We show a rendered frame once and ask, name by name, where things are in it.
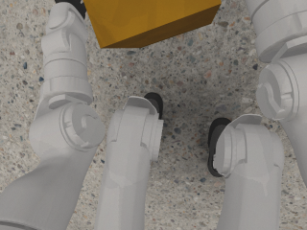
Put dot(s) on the left robot foot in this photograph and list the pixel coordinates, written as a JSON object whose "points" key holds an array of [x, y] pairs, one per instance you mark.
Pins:
{"points": [[156, 101]]}

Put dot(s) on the left robot hand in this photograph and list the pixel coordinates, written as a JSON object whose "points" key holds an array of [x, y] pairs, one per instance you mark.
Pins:
{"points": [[77, 4]]}

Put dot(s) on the robot left upper arm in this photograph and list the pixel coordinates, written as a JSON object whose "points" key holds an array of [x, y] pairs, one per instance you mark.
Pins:
{"points": [[66, 140]]}

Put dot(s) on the carton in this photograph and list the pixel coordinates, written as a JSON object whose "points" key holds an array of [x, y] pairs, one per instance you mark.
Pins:
{"points": [[121, 24]]}

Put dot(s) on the right robot foot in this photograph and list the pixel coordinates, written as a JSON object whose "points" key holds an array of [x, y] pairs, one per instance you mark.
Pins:
{"points": [[215, 130]]}

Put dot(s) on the robot left forearm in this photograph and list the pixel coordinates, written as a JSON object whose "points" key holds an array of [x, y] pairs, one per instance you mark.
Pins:
{"points": [[64, 60]]}

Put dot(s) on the robot right forearm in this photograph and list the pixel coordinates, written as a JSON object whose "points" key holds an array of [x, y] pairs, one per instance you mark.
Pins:
{"points": [[280, 27]]}

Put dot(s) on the robot foot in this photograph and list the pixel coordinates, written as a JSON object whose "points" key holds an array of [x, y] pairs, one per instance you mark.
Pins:
{"points": [[156, 101], [215, 130]]}

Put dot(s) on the robot right upper arm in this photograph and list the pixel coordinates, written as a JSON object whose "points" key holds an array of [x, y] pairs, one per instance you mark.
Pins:
{"points": [[282, 96]]}

